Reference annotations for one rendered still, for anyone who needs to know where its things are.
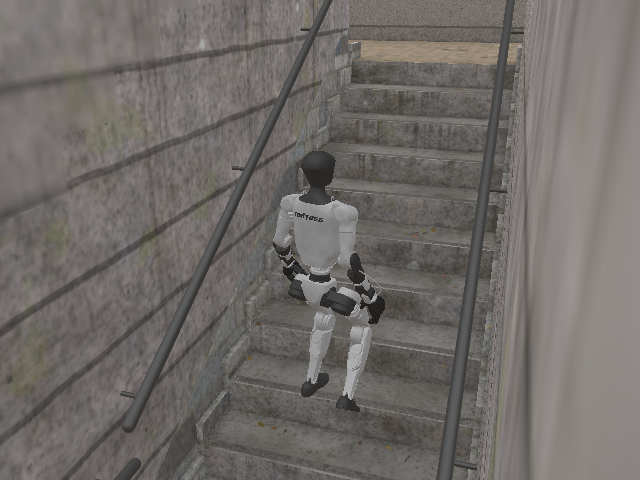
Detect stairs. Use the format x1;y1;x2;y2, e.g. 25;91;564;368
203;61;516;480

